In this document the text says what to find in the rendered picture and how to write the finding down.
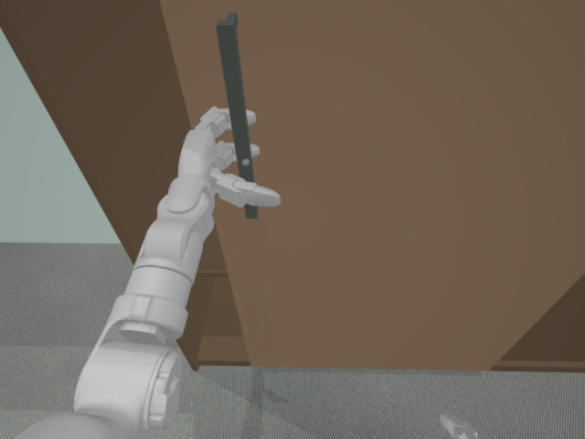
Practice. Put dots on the wardrobe door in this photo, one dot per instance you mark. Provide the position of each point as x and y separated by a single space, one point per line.
559 335
430 160

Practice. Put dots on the left robot hand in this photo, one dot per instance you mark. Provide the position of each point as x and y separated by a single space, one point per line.
200 155

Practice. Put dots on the handle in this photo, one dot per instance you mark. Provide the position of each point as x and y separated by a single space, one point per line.
229 53

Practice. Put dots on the robot left forearm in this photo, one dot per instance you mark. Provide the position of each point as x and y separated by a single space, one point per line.
153 307

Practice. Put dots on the right robot hand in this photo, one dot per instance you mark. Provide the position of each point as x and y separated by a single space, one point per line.
457 428

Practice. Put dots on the left robot upper arm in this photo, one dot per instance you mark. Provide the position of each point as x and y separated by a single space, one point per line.
128 390

